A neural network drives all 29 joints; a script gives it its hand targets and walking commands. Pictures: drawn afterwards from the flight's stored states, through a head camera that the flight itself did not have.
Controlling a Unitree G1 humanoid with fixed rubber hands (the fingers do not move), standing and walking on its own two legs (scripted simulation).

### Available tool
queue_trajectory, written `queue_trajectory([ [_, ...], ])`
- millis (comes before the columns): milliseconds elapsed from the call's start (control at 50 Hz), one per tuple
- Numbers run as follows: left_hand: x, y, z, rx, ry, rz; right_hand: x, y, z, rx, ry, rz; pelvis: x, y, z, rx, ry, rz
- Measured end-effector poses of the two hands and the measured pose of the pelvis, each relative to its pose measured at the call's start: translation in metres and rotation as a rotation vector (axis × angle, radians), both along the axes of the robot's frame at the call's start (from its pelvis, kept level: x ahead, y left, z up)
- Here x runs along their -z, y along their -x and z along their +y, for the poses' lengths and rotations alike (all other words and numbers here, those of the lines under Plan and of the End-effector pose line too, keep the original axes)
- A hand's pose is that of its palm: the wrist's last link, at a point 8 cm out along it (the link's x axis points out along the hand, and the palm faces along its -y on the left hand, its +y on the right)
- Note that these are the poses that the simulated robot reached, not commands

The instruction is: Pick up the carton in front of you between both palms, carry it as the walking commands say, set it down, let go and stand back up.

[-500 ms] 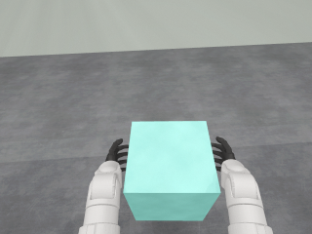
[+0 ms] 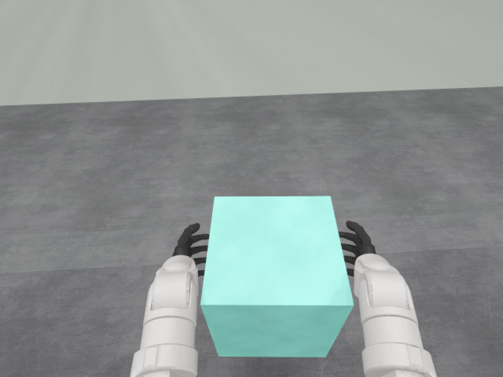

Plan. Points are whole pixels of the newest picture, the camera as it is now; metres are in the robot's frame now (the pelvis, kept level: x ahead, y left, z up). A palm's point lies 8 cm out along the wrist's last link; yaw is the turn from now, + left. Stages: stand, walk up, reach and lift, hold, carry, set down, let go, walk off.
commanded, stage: set down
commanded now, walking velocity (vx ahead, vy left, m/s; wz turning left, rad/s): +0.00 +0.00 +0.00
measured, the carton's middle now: (272, 279) +0.32 +0.00 -0.03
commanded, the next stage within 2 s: none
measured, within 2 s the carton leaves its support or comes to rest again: neither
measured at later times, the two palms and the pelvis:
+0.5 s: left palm (208, 279) +0.37 +0.14 -0.11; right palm (348, 286) +0.35 -0.16 -0.10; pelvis -0.01 +0.00 -0.04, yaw -2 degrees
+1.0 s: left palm (216, 291) +0.43 +0.14 -0.26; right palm (331, 299) +0.40 -0.16 -0.25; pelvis -0.02 +0.01 -0.17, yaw -3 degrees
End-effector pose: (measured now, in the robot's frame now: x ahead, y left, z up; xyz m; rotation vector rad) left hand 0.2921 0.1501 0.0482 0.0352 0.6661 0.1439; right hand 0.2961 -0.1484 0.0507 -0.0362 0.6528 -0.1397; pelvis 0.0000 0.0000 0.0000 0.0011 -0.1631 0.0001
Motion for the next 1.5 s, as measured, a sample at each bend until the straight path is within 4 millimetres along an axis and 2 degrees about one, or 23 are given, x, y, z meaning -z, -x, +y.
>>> queue_trajectory([
  [80, 0.002, -0.005, -0.003, -0.008, 0.02, 0.001, 0.001, -0.003, -0.002, 0.023, -0.02, 0.001, 0.002, 0.003, -0.001, 0.009, -0.001, -0.003],
  [160, 0.009, -0.021, -0.006, 0.0, 0.037, 0.011, 0.008, -0.014, -0.005, 0.049, -0.031, 0.01, 0.008, 0.008, -0.001, 0.021, 0.0, -0.001],
  [280, 0.033, -0.05, -0.012, 0.029, 0.032, 0.031, 0.03, -0.036, -0.011, 0.07, -0.02, 0.03, 0.017, 0.012, -0.001, 0.03, 0.003, 0.055],
  [360, 0.068, -0.064, -0.015, 0.055, 0.014, 0.064, 0.064, -0.046, -0.014, 0.074, -0.005, 0.063, 0.024, 0.01, 0.0, 0.034, 0.002, 0.162],
  [460, 0.13, -0.072, -0.015, 0.073, 0.002, 0.073, 0.127, -0.05, -0.014, 0.079, 0.001, 0.073, 0.036, 0.009, 0.002, 0.034, -0.002, 0.344],
  [540, 0.179, -0.077, -0.014, 0.077, 0.003, 0.044, 0.177, -0.055, -0.013, 0.089, -0.016, 0.044, 0.054, 0.011, 0.003, 0.035, -0.004, 0.497],
  [600, 0.206, -0.084, -0.013, 0.071, 0.009, 0.017, 0.205, -0.062, -0.012, 0.096, -0.031, 0.015, 0.072, 0.011, 0.004, 0.04, -0.004, 0.6],
  [660, 0.223, -0.094, -0.013, 0.066, 0.024, -0.005, 0.222, -0.07, -0.012, 0.102, -0.039, -0.007, 0.09, 0.01, 0.004, 0.041, -0.004, 0.677],
  [800, 0.247, -0.115, -0.016, 0.06, 0.056, -0.014, 0.243, -0.089, -0.015, 0.13, -0.051, -0.019, 0.123, 0.01, 0.004, 0.041, -0.005, 0.767],
  [880, 0.266, -0.125, -0.015, 0.065, 0.05, 0.01, 0.261, -0.098, -0.014, 0.134, -0.051, 0.005, 0.141, 0.011, 0.004, 0.043, -0.005, 0.808],
  [1040, 0.321, -0.136, -0.01, 0.073, 0.037, 0.033, 0.317, -0.108, -0.009, 0.126, -0.045, 0.029, 0.179, 0.019, 0.007, 0.042, -0.002, 0.895],
  [1200, 0.382, -0.15, -0.01, 0.088, 0.04, 0.02, 0.378, -0.119, -0.01, 0.134, -0.042, 0.015, 0.227, 0.032, 0.011, 0.043, 0.007, 0.943],
  [1320, 0.416, -0.161, -0.012, 0.094, 0.041, 0.015, 0.412, -0.128, -0.012, 0.142, -0.044, 0.01, 0.26, 0.042, 0.012, 0.048, 0.01, 0.945],
  [1500, 0.465, -0.173, -0.011, 0.102, 0.024, 0.052, 0.463, -0.139, -0.01, 0.136, -0.039, 0.048, 0.299, 0.055, 0.012, 0.052, 0.01, 0.941],
])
